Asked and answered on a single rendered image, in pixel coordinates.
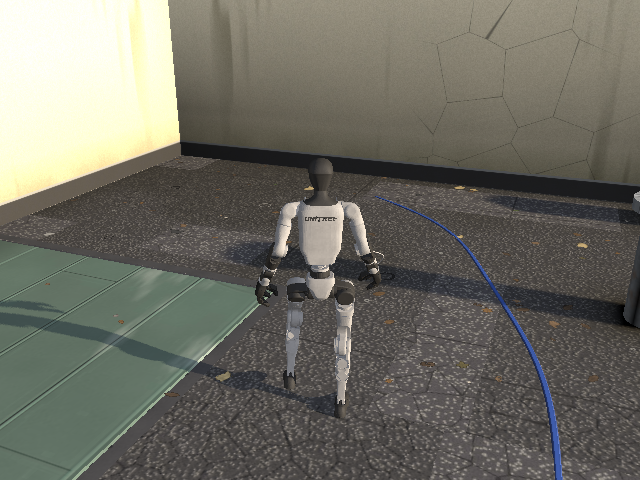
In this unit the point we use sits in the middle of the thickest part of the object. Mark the robot left hand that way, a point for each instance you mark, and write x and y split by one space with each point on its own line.
261 291

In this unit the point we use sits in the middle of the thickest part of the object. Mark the robot right hand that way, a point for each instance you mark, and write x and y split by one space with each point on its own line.
376 277

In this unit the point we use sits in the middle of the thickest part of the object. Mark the left robot upper arm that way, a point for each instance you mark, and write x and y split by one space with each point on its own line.
288 211

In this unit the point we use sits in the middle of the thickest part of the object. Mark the robot foot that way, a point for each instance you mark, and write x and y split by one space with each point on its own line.
340 410
289 381

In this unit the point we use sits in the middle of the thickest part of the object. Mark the right robot forearm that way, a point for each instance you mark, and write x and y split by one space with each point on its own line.
370 261

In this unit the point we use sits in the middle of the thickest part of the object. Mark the robot right foot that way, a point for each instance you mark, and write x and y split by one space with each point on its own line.
340 410

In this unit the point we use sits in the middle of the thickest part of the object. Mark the right robot upper arm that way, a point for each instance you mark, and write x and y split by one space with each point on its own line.
357 226

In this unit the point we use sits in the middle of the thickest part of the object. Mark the robot left foot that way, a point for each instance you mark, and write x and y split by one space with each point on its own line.
289 381

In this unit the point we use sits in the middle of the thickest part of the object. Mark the left robot forearm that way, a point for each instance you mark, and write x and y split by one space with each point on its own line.
269 268

